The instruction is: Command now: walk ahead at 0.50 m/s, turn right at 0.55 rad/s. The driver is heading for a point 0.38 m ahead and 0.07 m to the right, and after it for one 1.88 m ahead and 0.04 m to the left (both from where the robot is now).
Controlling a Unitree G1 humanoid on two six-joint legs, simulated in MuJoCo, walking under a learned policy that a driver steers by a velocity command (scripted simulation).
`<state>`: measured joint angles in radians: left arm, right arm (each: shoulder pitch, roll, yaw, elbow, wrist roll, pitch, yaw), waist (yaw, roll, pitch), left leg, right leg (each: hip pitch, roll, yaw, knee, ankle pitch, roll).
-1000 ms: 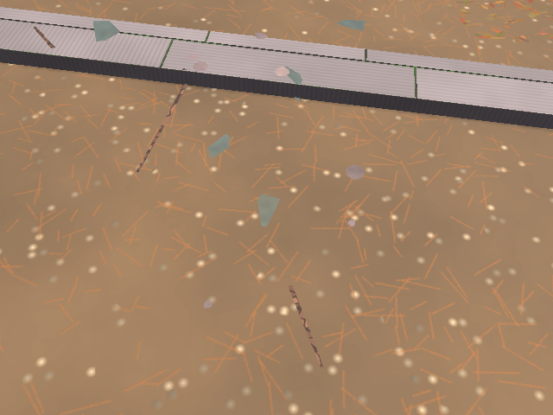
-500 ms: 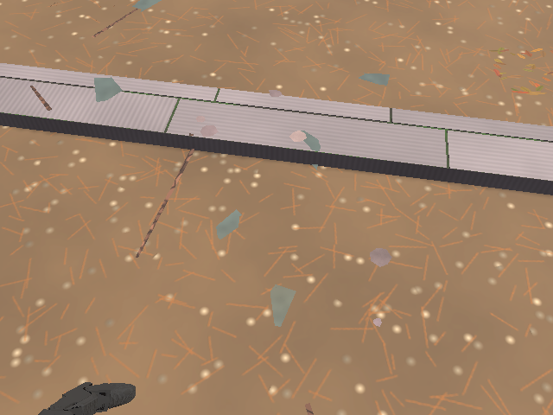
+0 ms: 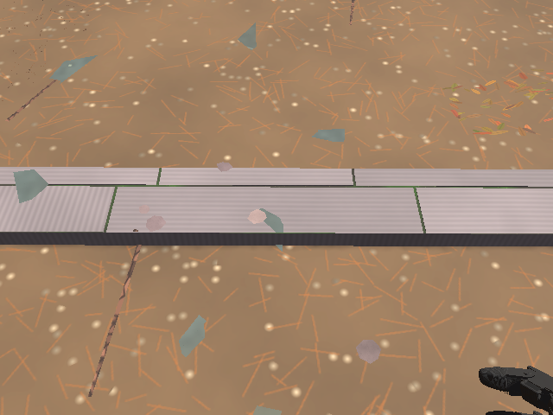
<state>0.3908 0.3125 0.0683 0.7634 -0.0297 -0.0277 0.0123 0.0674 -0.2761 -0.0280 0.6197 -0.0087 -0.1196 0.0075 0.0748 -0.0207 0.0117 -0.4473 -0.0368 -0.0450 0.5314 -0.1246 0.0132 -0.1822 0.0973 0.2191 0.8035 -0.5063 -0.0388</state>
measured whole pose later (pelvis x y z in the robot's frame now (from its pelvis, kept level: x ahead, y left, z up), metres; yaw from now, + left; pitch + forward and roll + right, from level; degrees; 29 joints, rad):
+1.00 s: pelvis +0.32 -0.03 +0.01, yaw +2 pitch +1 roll -3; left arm 0.08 0.31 0.08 0.79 0.01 0.03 0.03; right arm 0.20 -0.31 -0.07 0.71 -0.02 0.02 0.00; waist -0.02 -0.03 0.06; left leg -0.34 0.02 0.01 0.60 -0.28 0.05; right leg -0.44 -0.04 -0.07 0.95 -0.51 0.05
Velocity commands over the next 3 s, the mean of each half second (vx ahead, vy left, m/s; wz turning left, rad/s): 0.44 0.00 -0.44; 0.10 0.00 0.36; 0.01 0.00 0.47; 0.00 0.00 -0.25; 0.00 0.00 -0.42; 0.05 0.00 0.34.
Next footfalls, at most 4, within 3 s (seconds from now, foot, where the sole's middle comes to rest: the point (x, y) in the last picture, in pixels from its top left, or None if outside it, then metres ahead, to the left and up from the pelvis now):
0.46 right None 0.37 -0.18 -0.76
0.92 left None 0.38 0.07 -0.76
1.40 right None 0.42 -0.16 -0.76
1.70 left None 0.33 0.08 -0.76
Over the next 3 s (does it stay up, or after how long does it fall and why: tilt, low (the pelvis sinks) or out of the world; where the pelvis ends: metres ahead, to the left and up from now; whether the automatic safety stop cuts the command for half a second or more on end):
stays up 0.37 -0.05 0.02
